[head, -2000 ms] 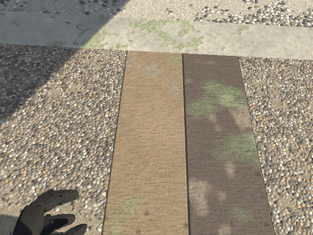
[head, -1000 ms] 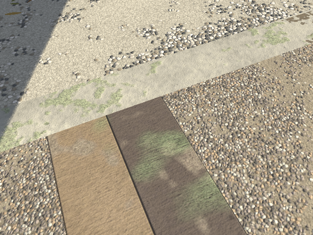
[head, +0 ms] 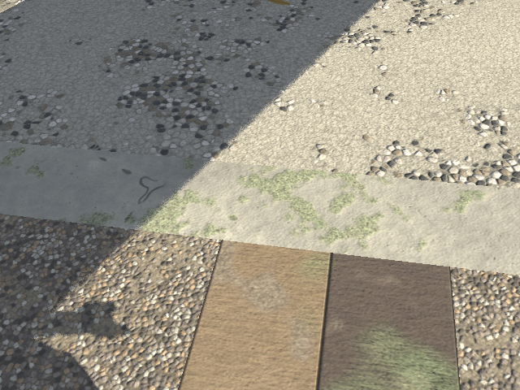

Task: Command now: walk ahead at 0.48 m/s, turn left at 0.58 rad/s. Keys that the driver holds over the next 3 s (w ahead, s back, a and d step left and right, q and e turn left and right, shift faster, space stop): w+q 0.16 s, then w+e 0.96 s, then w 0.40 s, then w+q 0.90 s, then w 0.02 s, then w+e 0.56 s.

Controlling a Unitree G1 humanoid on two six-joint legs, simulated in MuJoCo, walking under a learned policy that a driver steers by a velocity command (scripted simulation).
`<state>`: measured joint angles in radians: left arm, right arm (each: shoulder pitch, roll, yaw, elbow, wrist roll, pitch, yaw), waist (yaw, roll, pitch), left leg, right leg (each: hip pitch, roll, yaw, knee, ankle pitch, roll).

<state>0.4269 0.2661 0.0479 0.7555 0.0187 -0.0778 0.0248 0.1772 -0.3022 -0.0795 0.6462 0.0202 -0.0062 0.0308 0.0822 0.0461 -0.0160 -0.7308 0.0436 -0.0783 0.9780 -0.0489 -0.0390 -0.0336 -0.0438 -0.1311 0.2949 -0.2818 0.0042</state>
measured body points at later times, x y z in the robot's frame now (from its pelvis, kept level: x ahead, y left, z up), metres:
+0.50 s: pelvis +0.27 +0.08 +0.00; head +0.29 +0.09 +0.45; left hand +0.39 +0.37 -0.11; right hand +0.37 -0.18 -0.12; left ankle +0.21 +0.15 -0.75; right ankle +0.43 -0.09 -0.67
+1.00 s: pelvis +0.57 +0.04 +0.00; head +0.60 +0.03 +0.45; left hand +0.71 +0.30 -0.10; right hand +0.70 -0.25 -0.09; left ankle +0.72 +0.21 -0.68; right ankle +0.55 -0.02 -0.75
